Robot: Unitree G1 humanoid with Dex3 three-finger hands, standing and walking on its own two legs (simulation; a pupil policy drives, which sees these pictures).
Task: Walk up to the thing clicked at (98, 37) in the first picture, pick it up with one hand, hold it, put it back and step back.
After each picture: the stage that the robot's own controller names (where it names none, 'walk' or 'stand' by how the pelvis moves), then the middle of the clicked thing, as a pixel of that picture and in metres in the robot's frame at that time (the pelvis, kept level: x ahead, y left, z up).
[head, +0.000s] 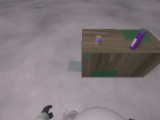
stand; (97, 40) +0.93 -0.05 -0.11
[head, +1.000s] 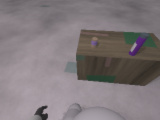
rise first; (94, 42) +0.84 +0.04 -0.09
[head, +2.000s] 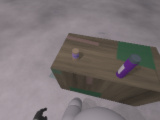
rise first; (75, 54) +0.55 +0.21 -0.09
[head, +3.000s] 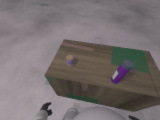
stand; (70, 61) +0.52 +0.22 -0.10
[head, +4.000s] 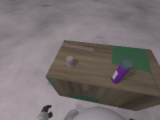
stand; (70, 62) +0.52 +0.22 -0.11
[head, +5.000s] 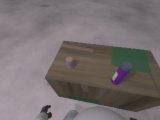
stand; (69, 63) +0.50 +0.22 -0.11
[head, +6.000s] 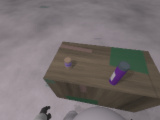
stand; (68, 63) +0.50 +0.24 -0.11
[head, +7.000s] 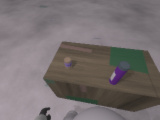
stand; (68, 63) +0.50 +0.24 -0.11
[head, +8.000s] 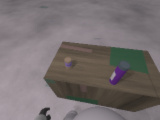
rise first; (68, 63) +0.51 +0.24 -0.11
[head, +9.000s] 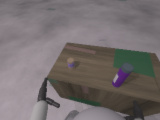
rise first; (71, 64) +0.50 +0.24 -0.11
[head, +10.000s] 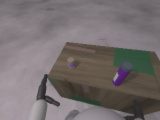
go down; (71, 63) +0.51 +0.24 -0.11
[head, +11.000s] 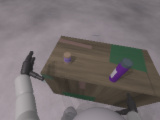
go down; (67, 58) +0.53 +0.21 -0.09
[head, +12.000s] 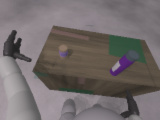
go down; (63, 52) +0.51 +0.21 -0.04
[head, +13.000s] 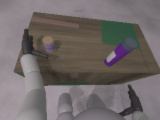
close in; (49, 45) +0.51 +0.24 -0.01
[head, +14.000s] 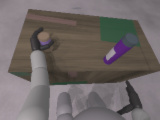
close; (46, 42) +0.53 +0.24 +0.01
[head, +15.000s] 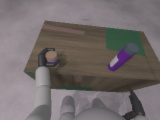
lift; (52, 60) +0.41 +0.24 +0.01
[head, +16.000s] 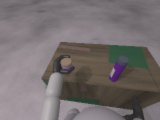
lift; (67, 67) +0.33 +0.17 +0.10
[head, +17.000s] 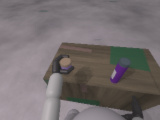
hold; (66, 67) +0.32 +0.17 +0.10
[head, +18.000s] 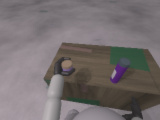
hold; (68, 69) +0.32 +0.17 +0.08
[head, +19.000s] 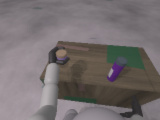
crouch; (62, 59) +0.39 +0.20 +0.11
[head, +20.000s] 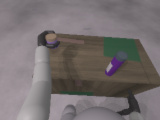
lower; (53, 43) +0.48 +0.24 +0.12
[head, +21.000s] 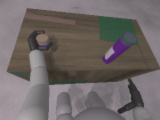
lower; (44, 44) +0.51 +0.24 +0.01
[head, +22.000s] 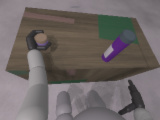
lower; (43, 43) +0.51 +0.24 +0.01
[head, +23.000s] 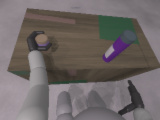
lower; (44, 44) +0.51 +0.25 +0.01
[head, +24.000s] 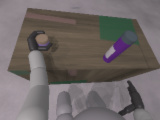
lower; (44, 44) +0.51 +0.25 +0.01
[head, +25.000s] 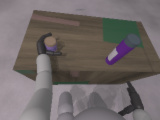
open; (51, 46) +0.50 +0.22 +0.01
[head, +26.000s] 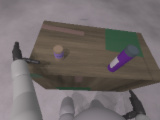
sink last; (58, 53) +0.48 +0.21 -0.02
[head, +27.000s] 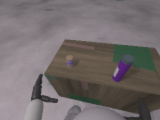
stand; (70, 61) +0.50 +0.23 -0.05
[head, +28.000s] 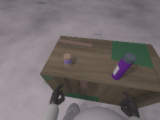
stand; (67, 60) +0.49 +0.22 -0.04
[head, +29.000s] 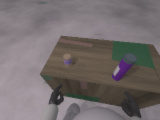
stand; (67, 60) +0.48 +0.22 -0.04
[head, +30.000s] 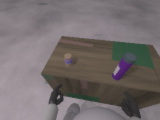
stand; (68, 60) +0.49 +0.22 -0.04
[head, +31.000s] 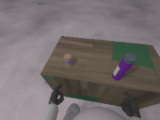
stand; (68, 60) +0.48 +0.22 -0.04
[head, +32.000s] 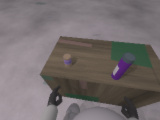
stand; (67, 60) +0.49 +0.22 -0.04
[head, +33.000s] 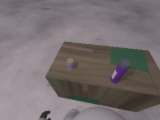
stand; (70, 64) +0.49 +0.22 -0.11
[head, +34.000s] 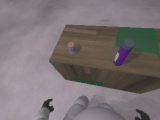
walk; (72, 48) +0.58 +0.24 -0.09
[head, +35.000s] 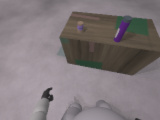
walk; (80, 27) +0.90 +0.16 -0.08
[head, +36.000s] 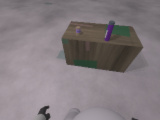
stand; (78, 31) +1.10 +0.25 -0.10
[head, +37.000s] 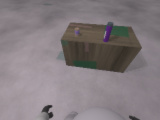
stand; (77, 32) +1.09 +0.25 -0.11
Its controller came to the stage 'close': yes
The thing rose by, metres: 0.22
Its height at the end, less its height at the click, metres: +0.00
